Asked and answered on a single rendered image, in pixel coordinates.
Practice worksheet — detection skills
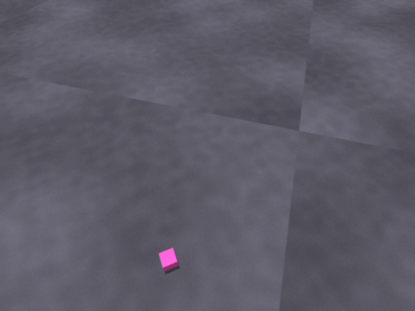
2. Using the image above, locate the small box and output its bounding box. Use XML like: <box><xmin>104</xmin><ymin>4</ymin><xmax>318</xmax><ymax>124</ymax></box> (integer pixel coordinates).
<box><xmin>159</xmin><ymin>248</ymin><xmax>178</xmax><ymax>271</ymax></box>

